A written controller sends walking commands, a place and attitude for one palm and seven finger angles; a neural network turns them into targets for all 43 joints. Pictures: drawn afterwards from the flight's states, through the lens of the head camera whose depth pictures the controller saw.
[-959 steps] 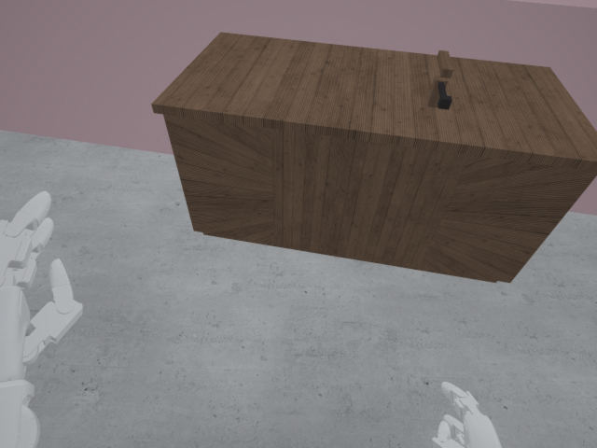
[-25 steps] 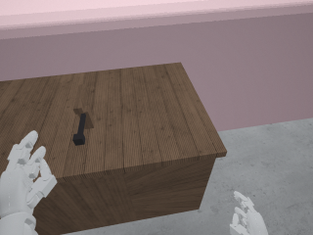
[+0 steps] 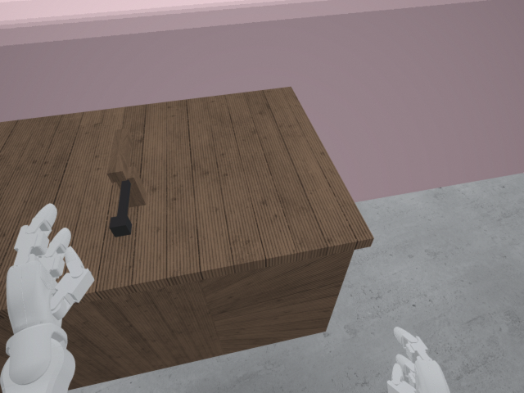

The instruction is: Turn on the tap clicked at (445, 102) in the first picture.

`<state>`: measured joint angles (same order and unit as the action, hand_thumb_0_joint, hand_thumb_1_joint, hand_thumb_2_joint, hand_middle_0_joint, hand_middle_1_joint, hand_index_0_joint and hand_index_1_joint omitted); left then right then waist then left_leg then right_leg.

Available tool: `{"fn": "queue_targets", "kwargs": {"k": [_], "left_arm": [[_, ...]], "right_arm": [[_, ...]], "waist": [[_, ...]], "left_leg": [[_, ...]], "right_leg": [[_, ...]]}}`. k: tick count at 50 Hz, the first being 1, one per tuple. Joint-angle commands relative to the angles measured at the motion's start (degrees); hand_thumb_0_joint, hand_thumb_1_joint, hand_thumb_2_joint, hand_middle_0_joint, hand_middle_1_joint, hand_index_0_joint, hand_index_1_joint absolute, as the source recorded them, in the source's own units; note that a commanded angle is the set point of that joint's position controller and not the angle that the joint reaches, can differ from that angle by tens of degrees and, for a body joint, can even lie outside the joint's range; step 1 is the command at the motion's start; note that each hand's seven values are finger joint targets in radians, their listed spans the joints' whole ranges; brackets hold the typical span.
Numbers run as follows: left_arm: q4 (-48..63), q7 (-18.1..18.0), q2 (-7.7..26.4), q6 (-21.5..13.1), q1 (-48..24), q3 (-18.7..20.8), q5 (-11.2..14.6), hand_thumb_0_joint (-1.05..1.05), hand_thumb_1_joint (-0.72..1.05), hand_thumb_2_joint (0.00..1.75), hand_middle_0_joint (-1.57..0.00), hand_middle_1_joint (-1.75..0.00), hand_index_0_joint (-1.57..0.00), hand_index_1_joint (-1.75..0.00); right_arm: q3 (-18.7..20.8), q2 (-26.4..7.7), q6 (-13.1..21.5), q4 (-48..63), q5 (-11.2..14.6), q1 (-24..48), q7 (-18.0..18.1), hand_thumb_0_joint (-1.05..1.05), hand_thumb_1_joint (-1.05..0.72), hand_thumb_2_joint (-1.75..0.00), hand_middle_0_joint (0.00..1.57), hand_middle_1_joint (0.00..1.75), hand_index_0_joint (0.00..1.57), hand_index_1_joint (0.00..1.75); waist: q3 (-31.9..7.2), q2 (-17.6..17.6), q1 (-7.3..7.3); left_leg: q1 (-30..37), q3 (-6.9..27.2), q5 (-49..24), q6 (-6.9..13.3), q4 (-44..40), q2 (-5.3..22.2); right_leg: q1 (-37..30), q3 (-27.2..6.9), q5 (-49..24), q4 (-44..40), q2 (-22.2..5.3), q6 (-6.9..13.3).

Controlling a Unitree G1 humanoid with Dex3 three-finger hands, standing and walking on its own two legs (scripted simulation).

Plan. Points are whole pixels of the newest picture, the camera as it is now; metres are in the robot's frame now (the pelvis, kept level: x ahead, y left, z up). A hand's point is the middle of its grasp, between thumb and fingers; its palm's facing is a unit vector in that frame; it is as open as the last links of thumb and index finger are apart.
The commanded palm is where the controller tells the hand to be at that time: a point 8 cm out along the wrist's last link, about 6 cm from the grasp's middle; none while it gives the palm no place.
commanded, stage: reach beside the lever's end, fingers flat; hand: left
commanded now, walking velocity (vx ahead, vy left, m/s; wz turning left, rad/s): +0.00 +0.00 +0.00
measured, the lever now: (121, 226) +0.37 +0.30 +0.03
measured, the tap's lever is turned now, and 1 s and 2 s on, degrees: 0 0 0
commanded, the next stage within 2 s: push the lever round in 1.52 s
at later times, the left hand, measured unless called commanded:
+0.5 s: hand (91, 256) +0.28 +0.29 +0.07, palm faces +0.51 -0.85 -0.10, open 7.6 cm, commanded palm +0.24 +0.32 +0.07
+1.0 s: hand (97, 238) +0.34 +0.32 +0.03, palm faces +0.51 -0.85 -0.09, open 7.8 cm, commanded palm +0.30 +0.36 +0.03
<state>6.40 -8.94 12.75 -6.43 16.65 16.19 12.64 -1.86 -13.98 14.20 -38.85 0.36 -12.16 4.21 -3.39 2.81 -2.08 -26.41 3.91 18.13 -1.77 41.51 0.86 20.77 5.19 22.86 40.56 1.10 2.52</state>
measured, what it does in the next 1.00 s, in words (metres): stands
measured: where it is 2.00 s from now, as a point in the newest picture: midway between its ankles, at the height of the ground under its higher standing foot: outside the picture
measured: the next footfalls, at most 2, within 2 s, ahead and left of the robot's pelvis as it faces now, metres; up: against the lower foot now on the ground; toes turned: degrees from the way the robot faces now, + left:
none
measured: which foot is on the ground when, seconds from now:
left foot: down 0.00-1.00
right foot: down 0.00-1.00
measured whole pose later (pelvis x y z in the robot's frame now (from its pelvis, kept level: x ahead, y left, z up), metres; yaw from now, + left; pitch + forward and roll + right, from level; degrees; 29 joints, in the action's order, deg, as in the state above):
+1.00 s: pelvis -0.01 +0.02 -0.03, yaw -2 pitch +12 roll -2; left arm -31.2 -4.9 19.8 -18.4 -11.1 26.4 10.1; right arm -0.9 -14.7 6.6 -39.7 -0.6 -14.2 3.0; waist -5.8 1.6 1.3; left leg -43.4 3.5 22.0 -0.7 53.3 1.4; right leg 37.2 4.6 25.6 50.5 1.6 1.5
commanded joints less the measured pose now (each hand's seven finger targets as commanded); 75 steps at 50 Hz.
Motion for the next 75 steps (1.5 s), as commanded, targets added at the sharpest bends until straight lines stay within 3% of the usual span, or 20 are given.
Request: {"fn": "queue_targets", "kwargs": {"k": [1, 5, 6, 7, 21, 22, 28, 31, 36, 39, 41, 45, 49, 51, 56, 57, 61, 63, 66, 75], "left_arm": [[9.11, -0.63, 12.63, -4.87, -8.18, 7.45, -0.92, 0.0, 0.9, 0.9, -0.19, -0.26, -0.19, -0.26], [7.73, -0.63, 10.52, -6.43, -12.36, 5.13, -1.2, 0.0, 0.9, 0.9, -0.18, -0.25, -0.18, -0.25], [6.8, -0.8, 12.15, -6.78, -11.77, 7.06, -1.42, 0.0, 0.9, 0.9, -0.18, -0.25, -0.18, -0.25], [6.74, -0.64, 10.06, -7.27, -13.08, 4.64, -1.59, 0.0, 0.9, 0.9, -0.18, -0.25, -0.18, -0.25], [-3.49, -0.58, 14.56, -10.39, -20.26, 8.97, -2.65, 0.0, 0.9, 0.9, -0.17, -0.21, -0.17, -0.21], [-3.94, -0.32, 12.53, -10.73, -21.69, 6.88, -2.57, 0.0, 0.9, 0.9, -0.17, -0.21, -0.17, -0.21], [-8.25, 0.55, 13.44, -12.6, -25.07, 7.62, -2.41, 0.0, 0.9, 0.9, -0.16, -0.19, -0.16, -0.19], [-11.59, 0.96, 16.9, -13.04, -26.58, 10.79, -2.27, 0.0, 0.9, 0.9, -0.16, -0.19, -0.16, -0.19], [-14.18, 1.77, 18.22, -14.68, -33.29, 11.06, -2.66, 0.0, 0.9, 0.9, -0.16, -0.17, -0.16, -0.17], [-19.35, 2.71, 18.62, -15.17, -36.2, 11.0, -2.36, 0.0, 0.9, 0.9, -0.16, -0.17, -0.16, -0.17], [-20.47, 3.26, 20.29, -15.74, -37.72, 12.24, -2.61, 0.0, 0.9, 0.9, -0.15, -0.16, -0.15, -0.16], [-24.62, 3.89, 21.81, -15.89, -39.09, 13.37, -2.5, 0.0, 0.9, 0.9, -0.15, -0.15, -0.15, -0.15], [-27.47, 4.06, 23.27, -16.54, -42.79, 14.51, -2.86, 0.0, 0.9, 0.9, -0.15, -0.15, -0.15, -0.15], [-28.99, 4.09, 25.32, -17.07, -41.41, 16.76, -3.24, 0.0, 0.9, 0.9, -0.15, -0.15, -0.15, -0.15], [-27.77, 4.3, 25.66, -19.04, -43.12, 16.44, -4.07, 0.0, 0.9, 0.9, -0.15, -0.15, -0.15, -0.15], [-26.57, 4.37, 23.34, -19.23, -42.21, 14.62, -3.83, 0.0, 0.9, 0.9, -0.15, -0.15, -0.15, -0.15], [-25.2, 4.44, 23.79, -18.51, -35.97, 16.16, -2.83, 0.0, 0.9, 0.9, -0.15, -0.15, -0.15, -0.15], [-23.43, 4.02, 21.58, -18.25, -34.54, 15.03, -2.26, 0.0, 0.9, 0.9, -0.15, -0.15, -0.15, -0.15], [-23.07, 3.12, 22.8, -18.3, -33.11, 16.78, -2.33, 0.0, 0.9, 0.9, -0.15, -0.15, -0.15, -0.15], [-22.45, 3.91, 20.67, -20.06, -43.73, 11.68, -3.5, 0.0, 0.9, 0.9, -0.15, -0.15, -0.15, -0.15]], "right_arm": [[2.78, -6.83, 2.37, 8.64, 0.06, 6.19, 0.3, 0.0, -0.9, -0.9, 0.2, 0.3, 0.2, 0.3], [2.78, -6.83, 1.71, 8.64, -0.15, 5.99, 0.02, 0.0, -0.9, -0.9, 0.2, 0.3, 0.2, 0.3], [3.02, -6.81, 1.59, 8.36, 0.02, 5.79, 0.0, 0.0, -0.9, -0.9, 0.2, 0.3, 0.2, 0.3], [2.87, -6.72, 1.51, 8.46, -0.09, 6.03, -0.08, 0.0, -0.9, -0.9, 0.2, 0.3, 0.2, 0.3], [3.58, -7.38, -1.13, 7.59, -0.35, 4.29, -0.39, 0.0, -0.9, -0.9, 0.2, 0.3, 0.2, 0.3], [3.38, -7.23, -1.19, 7.67, -0.35, 4.15, -0.54, 0.0, -0.9, -0.9, 0.2, 0.3, 0.2, 0.3], [3.84, -7.84, -1.67, 7.24, -0.36, 3.04, -0.68, 0.0, -0.9, -0.9, 0.2, 0.3, 0.2, 0.3], [3.94, -8.22, -2.35, 6.67, -0.31, 2.63, -0.38, 0.0, -0.9, -0.9, 0.2, 0.3, 0.2, 0.3], [3.91, -8.29, -3.01, 6.17, -0.54, 1.66, -0.29, 0.0, -0.9, -0.9, 0.2, 0.3, 0.2, 0.3], [3.85, -8.58, -3.54, 5.63, -0.52, 0.96, -0.2, 0.0, -0.9, -0.9, 0.2, 0.3, 0.2, 0.3], [3.97, -8.76, -3.85, 5.44, -0.49, 0.41, -0.12, 0.0, -0.9, -0.9, 0.2, 0.3, 0.2, 0.3], [4.19, -9.3, -4.76, 5.43, -0.72, -1.36, -0.44, 0.0, -0.9, -0.9, 0.2, 0.3, 0.2, 0.3], [4.34, -9.51, -5.92, 5.1, -0.86, -2.59, -0.76, 0.0, -0.9, -0.9, 0.2, 0.3, 0.2, 0.3], [4.58, -9.75, -6.56, 5.12, -1.04, -3.33, -0.96, 0.0, -0.9, -0.9, 0.2, 0.3, 0.2, 0.3], [5.04, -9.92, -7.52, 5.12, -1.27, -4.63, -1.78, 0.0, -0.9, -0.9, 0.2, 0.3, 0.2, 0.3], [5.09, -9.81, -7.56, 5.62, -1.39, -4.71, -2.15, 0.0, -0.9, -0.9, 0.2, 0.3, 0.2, 0.3], [5.35, -10.11, -8.17, 6.34, -1.03, -4.69, -2.58, 0.0, -0.9, -0.9, 0.2, 0.3, 0.2, 0.3], [5.49, -9.72, -8.23, 6.71, -0.9, -4.32, -2.82, 0.0, -0.9, -0.9, 0.2, 0.3, 0.2, 0.3], [5.43, -9.72, -8.39, 6.49, -0.89, -3.88, -2.7, 0.0, -0.9, -0.9, 0.2, 0.3, 0.2, 0.3], [4.73, -9.48, -7.3, 5.49, -0.93, -2.41, -1.44, 0.0, -0.9, -0.9, 0.2, 0.3, 0.2, 0.3]], "waist": [[-7.3, -0.29, -0.31], [-7.43, -0.02, 0.72], [-8.0, 0.43, 0.28], [-7.95, 0.68, 0.95], [-11.48, 1.5, 0.85], [-11.15, 1.73, 1.37], [-12.01, 0.69, 1.86], [-12.19, -0.15, 1.82], [-14.18, 2.41, 2.68], [-13.27, 0.49, 3.57], [-14.83, 3.09, 3.15], [-16.94, 0.95, 3.13], [-17.78, 1.53, 3.71], [-18.97, 2.77, 2.88], [-21.96, 5.74, 3.14], [-22.82, 5.52, 3.31], [-22.4, 4.62, 2.13], [-21.76, 3.82, 2.55], [-19.35, 2.76, 2.48], [-17.78, 5.63, 5.15]], "left_leg": [[5.39, -1.64, -7.61, 3.11, -4.43, -2.2], [5.37, -1.48, -7.82, 3.11, -3.68, -2.14], [5.27, -1.35, -7.8, 3.01, -3.88, -1.91], [5.69, -1.32, -7.9, 3.05, -3.71, -1.98], [3.06, -1.03, -8.91, 2.85, -1.65, -1.76], [2.88, -0.93, -8.6, 2.8, -1.55, -1.83], [1.39, -0.72, -7.94, 2.83, -0.13, -1.6], [-0.5, -0.84, -6.74, 3.1, 0.42, -1.68], [-1.09, -0.81, -6.27, 3.25, 1.96, -1.6], [-3.68, -0.78, -3.81, 3.4, 2.89, -1.55], [-3.54, -0.76, -4.06, 3.44, 3.31, -1.47], [-4.88, -0.54, -6.02, 3.45, 4.63, -1.36], [-6.21, -0.52, -6.16, 3.44, 6.04, -1.1], [-6.65, -0.64, -7.28, 3.51, 6.73, -1.11], [-4.34, 0.07, -11.18, 3.05, 7.93, -0.42], [-3.46, 0.05, -11.99, 3.04, 7.93, -0.54], [-4.05, 0.06, -13.75, 2.94, 7.51, -0.32], [-3.54, -0.05, -14.25, 2.85, 7.28, -0.2], [-5.37, -0.06, -12.52, 3.03, 7.13, -0.24], [-5.03, 1.17, -2.29, 2.8, 6.44, -0.27]], "right_leg": [[0.9, -3.08, -13.12, -7.93, -0.77, -1.52], [2.34, -2.79, -13.32, -6.99, -0.49, -1.46], [2.04, -2.79, -12.95, -6.87, -0.36, -1.32], [2.59, -2.6, -13.04, -6.52, -0.36, -1.31], [4.27, -2.63, -13.84, -3.64, 0.22, -1.08], [4.63, -2.57, -13.65, -3.38, 0.16, -1.08], [6.6, -2.54, -12.98, -2.15, 0.46, -1.12], [7.27, -2.99, -12.01, -1.96, 0.53, -1.3], [9.01, -3.27, -11.41, -0.56, 0.56, -1.29], [10.81, -3.46, -9.3, -0.22, 0.62, -1.48], [11.1, -3.74, -9.25, 0.45, 0.63, -1.29], [11.04, -3.52, -11.49, 1.97, 0.82, -1.33], [12.88, -3.4, -11.4, 3.39, 0.98, -1.43], [12.71, -3.54, -12.18, 4.16, 1.1, -1.31], [14.68, -3.17, -13.56, 6.39, 1.49, -0.95], [14.61, -2.99, -13.96, 6.51, 1.58, -1.07], [13.16, -2.71, -14.82, 6.41, 1.76, -0.99], [13.39, -2.46, -15.13, 6.21, 1.9, -1.23], [13.64, -2.48, -14.22, 6.1, 1.97, -1.21], [18.79, -2.81, -5.41, 5.66, 1.72, -0.86]]}}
